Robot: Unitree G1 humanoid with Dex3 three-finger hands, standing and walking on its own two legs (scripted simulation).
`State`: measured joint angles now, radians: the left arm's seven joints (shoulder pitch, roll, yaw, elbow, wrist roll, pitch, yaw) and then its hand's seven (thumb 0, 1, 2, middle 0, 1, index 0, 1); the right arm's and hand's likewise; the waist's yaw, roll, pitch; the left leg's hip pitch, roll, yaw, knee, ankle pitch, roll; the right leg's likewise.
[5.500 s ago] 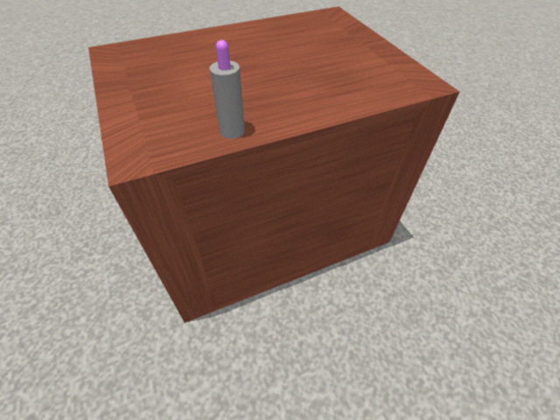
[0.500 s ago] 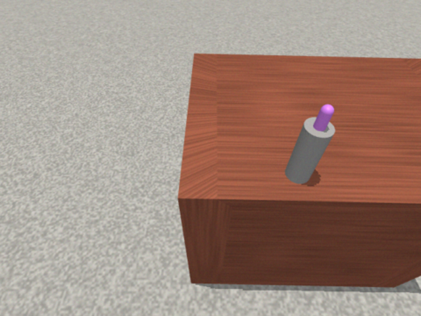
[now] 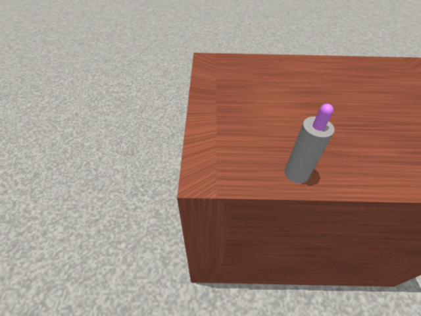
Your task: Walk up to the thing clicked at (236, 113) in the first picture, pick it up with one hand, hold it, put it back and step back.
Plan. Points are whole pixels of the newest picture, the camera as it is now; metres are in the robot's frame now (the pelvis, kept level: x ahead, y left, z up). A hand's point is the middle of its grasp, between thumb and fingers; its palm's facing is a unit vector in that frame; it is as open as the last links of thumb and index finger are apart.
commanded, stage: stand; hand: right
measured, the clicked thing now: (310, 144) +0.43 -0.21 +0.07
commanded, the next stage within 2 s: rise first in 0.50 s
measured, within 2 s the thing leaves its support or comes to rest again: neither
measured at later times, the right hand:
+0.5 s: hand out of the picture +0.07 -0.25 -0.16, palm faces -0.02 +0.94 -0.34, open 7.4 cm
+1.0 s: hand (341, 291) +0.17 -0.25 -0.08, palm faces +0.24 +0.91 -0.33, open 14.2 cm
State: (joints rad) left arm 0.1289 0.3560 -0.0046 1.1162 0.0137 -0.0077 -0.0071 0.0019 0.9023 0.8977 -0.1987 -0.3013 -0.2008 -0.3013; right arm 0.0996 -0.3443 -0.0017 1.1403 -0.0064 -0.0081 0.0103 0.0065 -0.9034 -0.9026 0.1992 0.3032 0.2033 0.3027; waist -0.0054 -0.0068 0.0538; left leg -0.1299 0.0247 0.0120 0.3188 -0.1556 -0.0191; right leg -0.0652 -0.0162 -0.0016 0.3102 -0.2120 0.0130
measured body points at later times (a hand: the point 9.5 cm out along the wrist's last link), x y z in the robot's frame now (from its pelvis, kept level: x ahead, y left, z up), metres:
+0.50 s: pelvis +0.00 +0.00 +0.00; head +0.01 +0.00 +0.45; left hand +0.07 +0.30 -0.14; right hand +0.07 -0.30 -0.13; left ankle +0.01 +0.13 -0.75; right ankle -0.03 -0.13 -0.75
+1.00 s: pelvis +0.00 +0.00 -0.01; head +0.01 +0.01 +0.44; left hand +0.16 +0.27 -0.11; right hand +0.16 -0.30 -0.06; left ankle +0.01 +0.13 -0.75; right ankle -0.03 -0.13 -0.75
